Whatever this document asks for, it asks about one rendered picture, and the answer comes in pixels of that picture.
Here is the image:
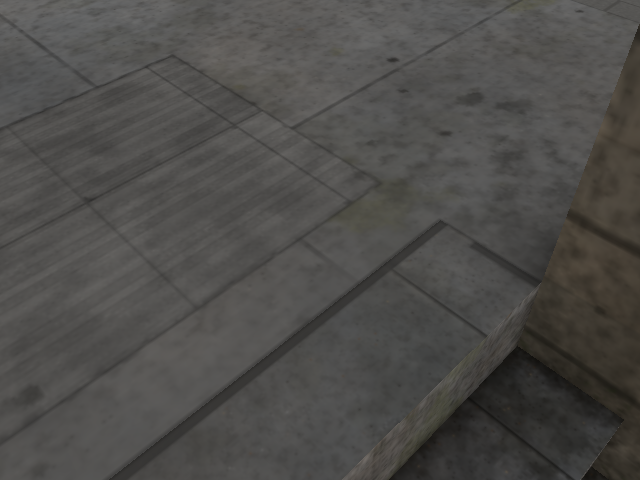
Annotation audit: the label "stairs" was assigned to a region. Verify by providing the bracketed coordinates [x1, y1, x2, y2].
[342, 282, 624, 480]

